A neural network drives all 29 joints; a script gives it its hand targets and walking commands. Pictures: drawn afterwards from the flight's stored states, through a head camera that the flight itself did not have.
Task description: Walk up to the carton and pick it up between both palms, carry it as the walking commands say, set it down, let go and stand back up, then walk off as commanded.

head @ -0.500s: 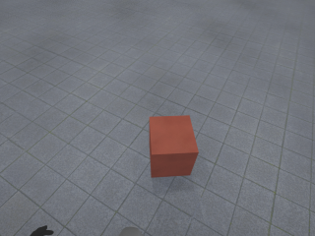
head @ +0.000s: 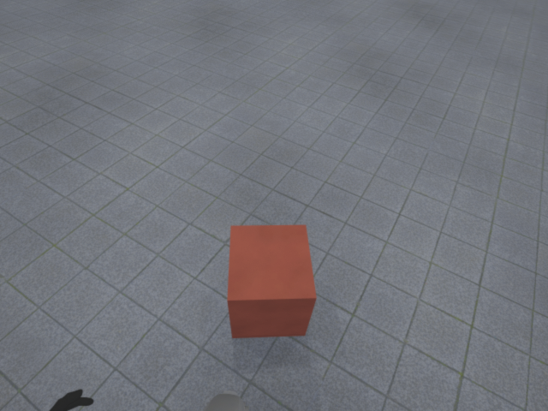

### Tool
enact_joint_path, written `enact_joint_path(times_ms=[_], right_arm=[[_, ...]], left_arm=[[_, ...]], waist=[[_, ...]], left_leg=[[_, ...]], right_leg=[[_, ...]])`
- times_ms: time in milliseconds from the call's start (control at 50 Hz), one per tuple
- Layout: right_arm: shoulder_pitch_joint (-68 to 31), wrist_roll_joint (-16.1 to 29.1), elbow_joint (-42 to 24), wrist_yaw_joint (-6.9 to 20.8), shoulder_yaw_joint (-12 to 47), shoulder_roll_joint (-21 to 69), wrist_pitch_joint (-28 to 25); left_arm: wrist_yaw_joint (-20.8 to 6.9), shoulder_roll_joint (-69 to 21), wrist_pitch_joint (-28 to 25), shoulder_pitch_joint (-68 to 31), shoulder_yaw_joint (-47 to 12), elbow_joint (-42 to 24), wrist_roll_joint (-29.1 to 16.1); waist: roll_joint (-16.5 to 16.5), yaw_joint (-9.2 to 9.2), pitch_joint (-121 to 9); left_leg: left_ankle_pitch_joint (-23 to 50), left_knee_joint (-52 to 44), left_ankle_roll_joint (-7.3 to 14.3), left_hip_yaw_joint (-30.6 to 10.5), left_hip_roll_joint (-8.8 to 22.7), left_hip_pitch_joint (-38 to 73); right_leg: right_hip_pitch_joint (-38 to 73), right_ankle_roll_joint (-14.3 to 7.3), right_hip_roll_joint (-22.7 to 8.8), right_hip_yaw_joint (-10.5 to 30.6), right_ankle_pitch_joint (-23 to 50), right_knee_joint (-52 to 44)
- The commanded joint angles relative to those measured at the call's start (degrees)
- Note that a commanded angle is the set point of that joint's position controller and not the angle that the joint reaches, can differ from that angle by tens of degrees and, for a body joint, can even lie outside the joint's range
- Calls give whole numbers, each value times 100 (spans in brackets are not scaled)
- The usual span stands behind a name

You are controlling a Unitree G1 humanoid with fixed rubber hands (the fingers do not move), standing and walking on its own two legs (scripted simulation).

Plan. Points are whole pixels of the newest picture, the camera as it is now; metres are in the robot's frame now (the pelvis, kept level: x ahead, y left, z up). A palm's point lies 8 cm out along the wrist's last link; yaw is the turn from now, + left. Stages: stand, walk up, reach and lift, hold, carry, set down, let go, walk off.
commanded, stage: walk up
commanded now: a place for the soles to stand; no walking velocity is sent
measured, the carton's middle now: (268, 282) +0.64 +0.06 -0.58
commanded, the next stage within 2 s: none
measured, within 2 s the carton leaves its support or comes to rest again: neither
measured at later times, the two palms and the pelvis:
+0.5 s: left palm out of the picture +0.14 +0.27 -0.07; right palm out of the picture +0.17 -0.41 -0.05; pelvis +0.06 -0.07 +0.00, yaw +3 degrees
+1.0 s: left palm out of the picture +0.14 +0.29 -0.08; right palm out of the picture +0.20 -0.37 -0.04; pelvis +0.07 -0.05 +0.00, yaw +5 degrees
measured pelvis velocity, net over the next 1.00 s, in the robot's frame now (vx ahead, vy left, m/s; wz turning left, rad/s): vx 0.07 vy -0.05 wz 0.08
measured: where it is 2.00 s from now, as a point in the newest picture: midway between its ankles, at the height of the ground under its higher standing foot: outside the picture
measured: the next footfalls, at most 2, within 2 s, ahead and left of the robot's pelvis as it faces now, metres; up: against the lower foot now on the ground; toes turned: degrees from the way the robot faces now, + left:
left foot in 0.02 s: +0.12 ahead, +0.14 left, +0.00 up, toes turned -2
right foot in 0.24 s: +0.13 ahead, -0.17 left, +0.00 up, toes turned -1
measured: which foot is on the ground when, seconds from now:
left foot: up 0.00-0.00, down 0.02-0.24, up 0.26-0.52, down 0.54-1.00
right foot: down 0.00-0.04, up 0.06-0.22, down 0.24-1.00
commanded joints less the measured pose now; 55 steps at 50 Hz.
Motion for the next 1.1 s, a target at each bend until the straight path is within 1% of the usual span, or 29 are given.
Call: enact_joint_path(times_ms=[0, 20, 40, 60, 120, 140, 180, 220, 240, 260, 300, 400, 480, 500, 520, 540, 560, 600, 640, 680, 700, 720, 740, 780, 840, 900, 920, 980, 1080], right_arm=[[1695, -238, 427, -138, -864, -1717, -218], [1100, -155, 91, -149, -848, -1941, -151], [959, -7, 70, -171, -838, -1970, -126], [884, -16, 186, -177, -814, -1965, -115], [380, -88, -28, -134, -640, -1633, -38], [274, -98, -44, -113, -574, -1516, -18], [-371, -65, -86, -37, -434, -1294, 78], [-72, 12, -198, -86, -232, -572, 168], [-268, -13, -28, -141, -406, -1136, 202], [-445, -35, 9, -117, -485, -1293, 205], [-16, -41, 75, -23, -488, -1107, 212], [-193, -63, -12, 83, -428, -863, 205], [455, -71, 197, 65, -456, -741, 112], [375, -142, 168, 58, -517, -979, 89], [89, -198, 20, 46, -566, -1279, 55], [-335, -140, -144, 72, -532, -1408, 88], [-388, -75, -48, 98, -554, -1459, 135], [-794, -17, -57, 150, -354, -1021, 210], [-739, 1, -36, 153, -441, -905, 299], [-446, -45, 60, 167, -433, -897, 239], [-284, -84, 197, 207, -408, -812, 161], [-248, -110, 193, 228, -424, -765, 125], [-239, -113, 150, 224, -495, -1035, 88], [-528, -101, 96, 208, -460, -1238, 100], [-870, -93, 12, 216, -365, -971, 160], [-741, -46, 32, 242, -350, -875, 175], [-710, -64, 60, 248, -348, -802, 174], [-569, -75, 62, 228, -394, -948, 131], [-712, -33, -24, 218, -338, -852, 131]], left_arm=[[124, 410, 12, -225, 12, -724, -40], [194, 878, 90, -375, 93, -783, -45], [238, 1336, 127, -574, 239, -747, -10], [223, 1363, 149, -585, 272, -642, 48], [227, 1119, 57, 37, 303, -413, -110], [249, 967, -21, 167, 286, -357, -137], [292, 1017, -94, 847, 372, -79, -73], [396, 1919, -171, 730, 503, -116, 37], [399, 2037, -152, 346, 574, -173, -49], [414, 1614, -115, 229, 454, -163, -121], [481, 1504, -149, 216, 336, -97, -150], [501, 1356, -150, 237, 201, -80, -177], [431, 1300, -74, -83, 55, -118, -244], [432, 1043, -73, -93, -22, -189, -283], [419, 815, -90, 1, -92, -190, -354], [432, 900, -58, -141, -57, -212, -350], [482, 977, -87, -58, -18, -122, -312], [484, 1097, -183, 38, -1, 5, -210], [484, 1646, -240, 93, 131, 143, -88], [442, 1540, -247, -274, 58, 119, -137], [425, 1367, -228, -504, -5, 34, -163], [397, 1210, -203, -449, -67, 41, -179], [403, 1021, -179, -391, -103, 55, -215], [409, 1064, -117, -427, -79, 95, -258], [438, 985, -151, -295, -67, 122, -208], [409, 1307, -182, -358, -6, 124, -132], [410, 1217, -178, -374, -29, 117, -128], [413, 1091, -134, -481, -69, 108, -177], [458, 1187, -148, -410, -36, 82, -175]], waist=[[1940, -933, -700], [1489, -739, -507], [840, -710, -238], [580, -587, 38], [1331, -370, -122], [1238, -260, -289], [849, 276, -525], [-1620, 245, -509], [-344, 213, -448], [-22, 81, 13], [-538, -122, -39], [-472, -38, -94], [-525, -421, -603], [352, -471, -736], [1368, -358, -903], [933, -204, -775], [842, -153, -887], [325, 4, -359], [-106, -93, 13], [-119, -347, 91], [48, -452, -56], [59, -462, -251], [621, -439, -428], [644, -258, -378], [899, -74, -344], [317, -215, -280], [505, -224, -296], [590, -295, -521], [670, -237, -539]], left_leg=[[159, -2858, 982, -2662, 1283, 3027], [352, -3250, 1643, -4285, 2014, 2622], [408, -3136, 1987, -4337, 2167, 2110], [756, -2917, 1948, -4181, 2061, 1641], [2415, -2130, 1487, -2400, 1252, 773], [2893, -1919, 1458, -2115, 1167, 507], [1732, -1055, 857, -1005, 648, -973], [-625, 1352, 138, -80, -431, -2039], [-480, 1440, 105, -497, -117, -1654], [-288, 1365, 128, -267, 22, -1543], [-103, 1088, 135, -126, 183, -1293], [-195, -66, 165, 200, 45, -325], [1163, -1612, 263, 676, -236, 1564], [1342, -1888, 453, -177, 36, 1886], [1780, -2188, 902, -1883, 904, 1943], [2015, -2128, 1447, -2562, 1288, 1282], [1582, -1916, 1546, -2456, 1271, 771], [1125, -1310, 741, -1377, 470, -185], [10, -229, 210, 55, -187, -679], [20, -715, 241, 122, 79, 228], [739, -1291, 328, 60, -20, 1046], [1112, -1525, 402, -405, 29, 1513], [1409, -1804, 581, -1122, 381, 1550], [1162, -2230, 1046, -2242, 870, 893], [896, -2119, 784, -1754, 594, 168], [737, -1622, 393, -792, 110, 209], [830, -1640, 359, -588, 36, 540], [1655, -1816, 544, -1186, 353, 863], [2054, -1648, 551, -1054, 325, 512]], right_leg=[[-2232, -190, -130, 287, 381, 1564], [-2581, -14, -144, 844, -696, 1640], [-2523, 91, -305, 1054, -1133, 1833], [-2363, 158, -327, 1212, -1190, 2025], [-1285, 130, -274, 846, -933, 1093], [-743, 36, -155, 577, -557, 641], [1474, -12, 160, 316, 479, -678], [1451, -399, -1934, 3684, -1017, -3078], [990, -786, -2254, 4123, -1180, -3048], [697, -740, -1969, 3769, -556, -2894], [978, -621, -1682, 3082, 973, -2369], [905, -641, -1568, 2204, 3406, -1804], [135, -581, -1242, 1062, 3060, -730], [-246, -430, -1205, 1204, 2804, -235], [-680, -124, -744, 766, 1692, 305], [-394, 33, -278, 619, 254, -15], [157, 143, -307, 766, -325, -317], [712, -58, -595, 1358, -302, -1592], [587, -453, -1949, 3029, -795, -2712], [-54, -738, -1925, 2533, 275, -2285], [-438, -524, -1505, 1785, 609, -1883], [-723, -335, -1015, 1208, 436, -1583], [-702, -172, -764, 1010, 451, -1131], [-159, -44, -228, 692, -100, -654], [469, -193, -394, 1002, -432, -1338], [290, -355, -807, 1350, -736, -1912], [126, -409, -939, 1472, -473, -1868], [145, -207, -542, 793, 469, -1185], [565, -276, -630, 1028, 707, -1304]])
